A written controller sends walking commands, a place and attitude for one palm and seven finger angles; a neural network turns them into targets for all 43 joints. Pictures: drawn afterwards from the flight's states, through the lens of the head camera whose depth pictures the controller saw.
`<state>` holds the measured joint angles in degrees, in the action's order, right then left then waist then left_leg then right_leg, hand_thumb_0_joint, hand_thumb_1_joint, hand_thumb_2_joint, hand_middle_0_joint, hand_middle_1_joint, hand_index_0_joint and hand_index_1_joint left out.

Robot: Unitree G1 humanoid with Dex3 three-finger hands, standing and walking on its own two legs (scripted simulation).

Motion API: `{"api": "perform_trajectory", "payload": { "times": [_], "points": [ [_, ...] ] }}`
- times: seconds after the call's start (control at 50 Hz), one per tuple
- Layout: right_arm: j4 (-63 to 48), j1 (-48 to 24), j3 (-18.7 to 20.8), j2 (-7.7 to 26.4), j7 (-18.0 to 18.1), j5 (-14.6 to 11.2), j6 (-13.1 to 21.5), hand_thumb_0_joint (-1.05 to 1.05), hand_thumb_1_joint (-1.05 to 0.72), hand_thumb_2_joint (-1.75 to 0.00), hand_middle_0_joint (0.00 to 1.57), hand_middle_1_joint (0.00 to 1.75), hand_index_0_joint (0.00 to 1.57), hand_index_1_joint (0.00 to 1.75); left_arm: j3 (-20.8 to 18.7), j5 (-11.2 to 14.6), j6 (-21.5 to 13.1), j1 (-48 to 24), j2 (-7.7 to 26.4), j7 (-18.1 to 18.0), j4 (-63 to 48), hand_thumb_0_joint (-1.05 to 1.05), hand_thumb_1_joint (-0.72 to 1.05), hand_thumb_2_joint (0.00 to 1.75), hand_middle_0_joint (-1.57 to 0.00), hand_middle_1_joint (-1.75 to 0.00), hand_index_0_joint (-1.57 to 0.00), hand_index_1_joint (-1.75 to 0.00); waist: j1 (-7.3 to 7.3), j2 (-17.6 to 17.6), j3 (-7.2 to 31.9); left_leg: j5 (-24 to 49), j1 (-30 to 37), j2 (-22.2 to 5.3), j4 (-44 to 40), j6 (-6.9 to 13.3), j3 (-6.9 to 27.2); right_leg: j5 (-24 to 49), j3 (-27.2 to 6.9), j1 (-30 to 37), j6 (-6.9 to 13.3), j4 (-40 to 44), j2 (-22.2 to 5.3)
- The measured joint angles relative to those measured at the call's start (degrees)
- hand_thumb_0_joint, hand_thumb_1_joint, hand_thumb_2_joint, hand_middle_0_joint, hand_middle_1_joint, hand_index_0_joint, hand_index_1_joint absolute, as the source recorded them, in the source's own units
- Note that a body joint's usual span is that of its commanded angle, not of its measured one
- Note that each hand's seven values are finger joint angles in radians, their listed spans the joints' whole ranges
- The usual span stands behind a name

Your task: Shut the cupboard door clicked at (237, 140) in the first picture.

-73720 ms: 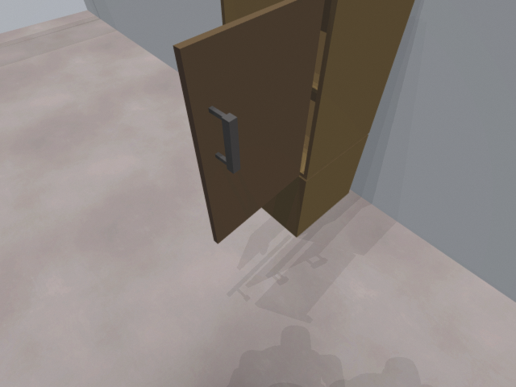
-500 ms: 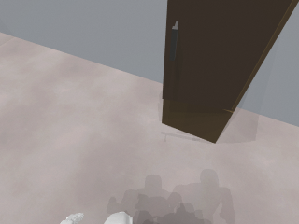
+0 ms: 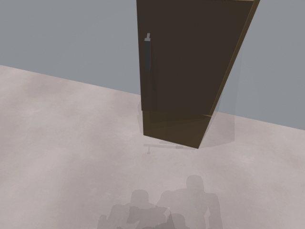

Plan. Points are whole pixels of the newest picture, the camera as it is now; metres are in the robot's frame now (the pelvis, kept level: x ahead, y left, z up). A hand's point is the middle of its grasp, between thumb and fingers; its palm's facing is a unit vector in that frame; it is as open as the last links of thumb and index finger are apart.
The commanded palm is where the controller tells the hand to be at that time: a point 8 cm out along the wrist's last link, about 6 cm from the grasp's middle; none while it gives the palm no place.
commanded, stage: take the last steps up to it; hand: left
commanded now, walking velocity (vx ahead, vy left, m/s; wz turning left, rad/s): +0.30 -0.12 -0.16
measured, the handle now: (148, 52) +0.74 +0.05 +0.06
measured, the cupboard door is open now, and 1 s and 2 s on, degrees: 12 12 12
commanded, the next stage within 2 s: come to a stop and stand still in 0.66 s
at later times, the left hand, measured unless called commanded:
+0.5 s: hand (97, 224) +0.17 +0.18 -0.18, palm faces -0.06 -0.99 -0.13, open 7.4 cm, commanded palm none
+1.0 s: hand (138, 156) +0.38 +0.07 -0.15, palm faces -0.05 -0.97 -0.23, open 7.2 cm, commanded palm none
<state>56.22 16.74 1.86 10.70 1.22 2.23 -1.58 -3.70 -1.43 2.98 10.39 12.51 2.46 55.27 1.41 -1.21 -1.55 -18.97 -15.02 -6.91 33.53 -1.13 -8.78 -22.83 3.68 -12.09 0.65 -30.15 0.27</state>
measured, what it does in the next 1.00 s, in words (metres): walks ahead: left foot, then right foot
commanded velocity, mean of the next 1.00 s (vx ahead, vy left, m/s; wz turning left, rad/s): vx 0.09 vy -0.01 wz -0.05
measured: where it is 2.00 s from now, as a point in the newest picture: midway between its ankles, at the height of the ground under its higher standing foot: (162, 225)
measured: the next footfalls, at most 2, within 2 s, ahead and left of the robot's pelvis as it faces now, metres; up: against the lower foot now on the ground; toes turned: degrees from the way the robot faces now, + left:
left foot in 0.34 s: +0.20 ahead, +0.10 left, +0.00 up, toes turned +6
right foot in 0.78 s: +0.33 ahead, -0.20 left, +0.00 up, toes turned -11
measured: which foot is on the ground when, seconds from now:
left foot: down 0.00-0.00, up 0.02-0.32, down 0.34-0.78, up 0.80-1.00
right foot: down 0.00-0.34, up 0.36-0.76, down 0.78-1.00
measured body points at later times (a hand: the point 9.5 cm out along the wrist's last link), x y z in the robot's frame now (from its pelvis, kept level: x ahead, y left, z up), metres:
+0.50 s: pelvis +0.14 +0.00 +0.01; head +0.17 +0.02 +0.45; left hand +0.17 +0.23 -0.16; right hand +0.15 -0.24 -0.13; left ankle +0.16 +0.10 -0.73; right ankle +0.08 -0.13 -0.64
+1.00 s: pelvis +0.28 -0.10 +0.01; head +0.32 -0.13 +0.45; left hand +0.39 +0.12 -0.13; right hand +0.29 -0.34 -0.16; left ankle +0.26 +0.03 -0.67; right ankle +0.29 -0.20 -0.73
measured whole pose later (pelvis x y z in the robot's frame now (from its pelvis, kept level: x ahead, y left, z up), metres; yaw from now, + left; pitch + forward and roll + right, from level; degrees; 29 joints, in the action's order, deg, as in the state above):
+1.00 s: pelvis +0.28 -0.10 +0.01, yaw -4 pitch +1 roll +1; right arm 59.1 12.6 2.8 11.7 1.6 0.7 -3.0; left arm -2.0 -1.1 -1.1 6.8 7.9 -1.7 58.0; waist 0.7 -1.9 -4.7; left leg -27.5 -24.4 -0.9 55.1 -3.0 -2.0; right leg -12.5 6.4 -15.8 2.5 -27.4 -2.0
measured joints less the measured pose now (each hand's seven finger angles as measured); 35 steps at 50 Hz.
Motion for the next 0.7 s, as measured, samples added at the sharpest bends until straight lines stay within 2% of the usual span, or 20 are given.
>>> {"api": "perform_trajectory", "payload": {
  "times": [0.02,0.06,0.1,0.14,0.2,0.3,0.32,0.34,0.38,0.42,0.44,0.48,0.58,0.64,0.7],
  "points": [
    [0.5,0.4,0.2,0.4,-0.1,-0.2,-0.2,0.01,-0.9,-0.89,0.2,0.3,0.21,0.3,-0.1,-0.2,-0.6,0.3,-0.2,-0.1,0.3,0.0,0.91,0.9,-0.2,-0.3,-0.2,-0.3,-0.2,-0.2,0.4,-3.0,-0.8,-0.1,2.7,-0.2,0.2,3.2,-0.3,0.3,0.7,1.4,0.2],
    [1.8,0.8,0.8,1.7,-0.2,-0.4,-1.2,0.01,-0.9,-0.89,0.2,0.3,0.21,0.3,0.2,-0.1,-1.5,1.1,-1.3,-0.5,0.8,0.0,0.91,0.9,-0.2,-0.3,-0.2,-0.3,-0.21,-1.8,0.7,-9.3,-4.1,0.6,11.9,-0.3,3.6,3.9,0.3,0.8,1.3,0.4,1.1],
    [2.6,0.6,1.1,2.4,-0.5,-0.3,-1.6,0.01,-0.91,-0.9,0.2,0.3,0.2,0.3,0.4,0.0,-2.5,2.9,-1.9,-1.1,1.2,0.0,0.91,0.9,-0.2,-0.3,-0.2,-0.3,-0.62,-1.7,1.3,-9.4,-7.8,1.9,20.5,-0.4,5.1,3.7,0.0,2.4,1.9,2.2,1.3],
    [2.3,0.0,1.3,2.7,-0.9,-0.2,-1.3,0.01,-0.91,-0.9,0.2,0.3,0.2,0.3,0.6,0.0,-3.1,4.8,-2.2,-1.6,2.0,0.0,0.91,0.9,-0.2,-0.3,-0.2,-0.3,-0.61,-0.9,1.3,-7.0,-10.8,2.3,24.0,-0.7,4.9,4.2,-0.5,4.3,1.9,4.8,1.2],
    [0.8,-1.2,1.5,2.6,-1.3,-0.1,-0.4,0.01,-0.91,-0.9,0.2,0.3,0.2,0.3,1.0,0.0,-3.6,6.8,-2.5,-1.7,3.8,0.0,0.9,0.9,-0.2,-0.3,-0.2,-0.3,-0.32,0.1,0.9,-3.2,-13.3,2.0,21.6,-1.1,4.2,4.6,-0.8,6.7,1.6,7.7,1.3],
    [-1.0,-3.4,1.0,1.6,-1.4,-0.3,1.2,0.01,-0.91,-0.9,0.2,0.3,0.2,0.3,1.2,0.0,-3.6,8.8,-2.5,-1.5,6.7,0.0,0.9,0.9,-0.2,-0.3,-0.2,-0.3,-0.89,1.8,-0.3,0.8,-11.0,2.0,7.7,-0.5,2.9,1.5,-1.1,9.7,0.7,7.4,1.5],
    [-1.3,-3.7,0.7,1.4,-1.3,-0.2,1.9,0.01,-0.91,-0.9,0.2,0.3,0.2,0.3,1.1,0.1,-3.5,9.3,-2.5,-1.4,7.1,0.0,0.9,0.9,-0.2,-0.3,-0.2,-0.3,-0.99,2.2,-0.5,2.6,-9.2,2.4,3.8,-0.3,2.5,-0.1,-1.4,9.6,0.4,5.4,1.4],
    [-1.5,-3.9,0.5,1.3,-1.2,0.0,2.8,0.01,-0.91,-0.9,0.2,0.3,0.2,0.3,1.0,0.3,-3.3,9.7,-2.5,-1.3,7.4,0.0,0.9,0.9,-0.2,-0.3,-0.2,-0.3,-1.08,2.6,-0.7,5.2,-8.0,2.5,1.7,0.9,2.2,-2.2,-1.8,8.3,0.6,1.3,1.4],
    [-1.6,-4.5,-0.1,0.4,-0.5,0.5,4.0,0.01,-0.91,-0.9,0.2,0.3,0.2,0.3,0.9,0.4,-2.5,9.4,-2.1,-1.1,7.9,0.0,0.9,0.9,-0.2,-0.3,-0.2,-0.3,-1.23,3.9,-1.2,4.1,-7.5,2.5,4.3,2.9,0.6,-5.5,-3.2,2.2,1.6,-14.8,1.1],
    [-1.7,-3.8,-0.6,-0.4,0.0,0.5,4.3,0.0,-0.91,-0.9,0.2,0.3,0.2,0.3,0.8,0.0,-1.8,8.4,-1.6,-0.8,8.1,0.0,0.91,0.9,-0.2,-0.3,-0.2,-0.3,-1.04,4.3,-1.2,2.3,-5.3,2.2,3.4,3.2,-0.5,-3.6,-3.3,-4.7,1.9,-29.1,0.8],
    [-1.6,-3.1,-0.8,-0.8,0.3,0.4,4.4,0.0,-0.91,-0.9,0.2,0.3,0.2,0.3,0.6,-0.1,-1.6,7.5,-1.4,-0.7,7.9,0.0,0.91,0.9,-0.2,-0.3,-0.2,-0.3,-0.89,4.3,-1.2,2.3,-3.9,2.2,1.9,2.9,-0.7,-1.6,-2.9,-7.6,1.7,-33.3,0.3],
    [-0.6,-1.5,-1.0,-1.5,0.6,0.4,4.5,0.0,-0.91,-0.9,0.2,0.3,0.2,0.3,0.1,-0.3,-1.4,5.4,-0.9,-0.4,6.8,0.0,0.91,0.9,-0.2,-0.3,-0.2,-0.3,-0.88,4.1,-1.3,3.4,-0.9,2.1,-2.1,2.3,-1.0,2.2,-2.5,-12.2,1.1,-36.0,-1.0],
    [2.4,2.6,-1.0,-2.8,0.4,0.1,3.9,0.0,-0.91,-0.9,0.2,0.3,0.2,0.3,-0.3,-0.2,-1.8,0.6,-0.5,-0.3,3.6,0.0,0.91,0.9,-0.2,-0.3,-0.2,-0.3,-0.51,2.9,-1.4,5.1,5.4,1.7,-10.2,1.3,-1.3,8.9,-2.4,-18.4,-0.5,-27.6,-4.1],
    [3.9,4.6,-0.7,-3.3,0.0,0.2,3.2,0.0,-0.9,-0.9,0.2,0.3,0.21,0.3,-0.2,-0.1,-1.9,-1.8,-0.4,-0.3,2.5,0.0,0.91,0.9,-0.2,-0.3,-0.2,-0.3,0.47,2.3,-1.6,4.5,8.1,1.4,-12.2,0.1,-1.4,11.3,-1.9,-18.7,-0.9,-19.2,-5.3],
    [4.9,5.9,-0.2,-3.5,-0.3,0.3,2.6,0.01,-0.9,-0.9,0.2,0.3,0.21,0.3,0.0,-0.1,-2.0,-3.8,-0.5,-0.3,1.9,0.0,0.91,0.9,-0.2,-0.3,-0.2,-0.3,1.67,1.8,-2.2,2.4,9.7,0.6,-11.6,-1.5,-1.5,11.7,-1.0,-16.9,-0.8,-11.7,-5.2]
  ]
}}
